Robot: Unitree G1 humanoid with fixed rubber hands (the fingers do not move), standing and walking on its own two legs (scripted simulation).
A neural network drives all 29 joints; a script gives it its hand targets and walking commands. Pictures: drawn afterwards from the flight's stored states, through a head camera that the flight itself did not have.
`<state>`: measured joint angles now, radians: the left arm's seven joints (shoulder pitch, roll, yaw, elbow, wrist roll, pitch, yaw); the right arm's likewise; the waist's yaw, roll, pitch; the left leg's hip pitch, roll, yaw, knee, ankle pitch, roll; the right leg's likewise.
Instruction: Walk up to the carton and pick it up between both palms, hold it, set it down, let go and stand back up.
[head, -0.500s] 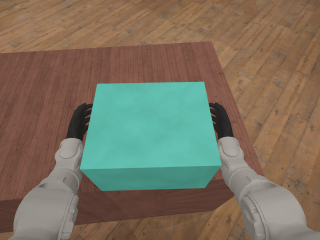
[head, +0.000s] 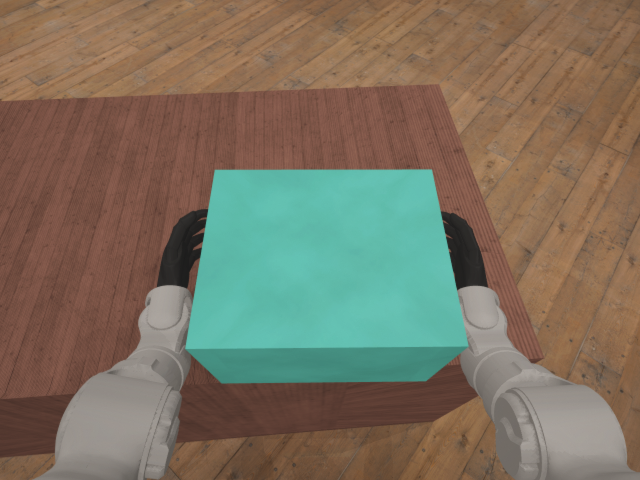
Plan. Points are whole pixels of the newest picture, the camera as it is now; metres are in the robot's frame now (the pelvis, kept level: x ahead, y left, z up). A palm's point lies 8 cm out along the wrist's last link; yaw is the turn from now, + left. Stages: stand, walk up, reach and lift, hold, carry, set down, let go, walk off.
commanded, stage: reach and lift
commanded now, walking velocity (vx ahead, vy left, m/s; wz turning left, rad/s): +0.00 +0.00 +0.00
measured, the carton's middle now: (324, 279) +0.40 +0.00 -0.02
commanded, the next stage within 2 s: none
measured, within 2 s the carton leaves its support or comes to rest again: leaves its support in 0.30 s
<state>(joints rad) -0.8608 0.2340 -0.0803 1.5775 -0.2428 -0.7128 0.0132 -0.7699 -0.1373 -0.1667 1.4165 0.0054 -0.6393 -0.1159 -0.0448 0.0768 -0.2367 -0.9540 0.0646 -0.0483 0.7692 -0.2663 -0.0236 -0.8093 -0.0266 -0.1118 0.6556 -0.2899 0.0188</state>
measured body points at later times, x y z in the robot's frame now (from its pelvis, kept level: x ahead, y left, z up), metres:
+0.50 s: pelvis +0.00 +0.00 +0.01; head +0.11 +0.00 +0.45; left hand +0.42 +0.19 +0.02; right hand +0.40 -0.19 +0.01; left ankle +0.03 +0.12 -0.70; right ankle -0.01 -0.15 -0.70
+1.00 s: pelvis +0.02 -0.02 +0.04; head +0.01 -0.02 +0.49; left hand +0.41 +0.17 +0.13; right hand +0.40 -0.21 +0.12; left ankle +0.03 +0.12 -0.70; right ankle -0.01 -0.15 -0.70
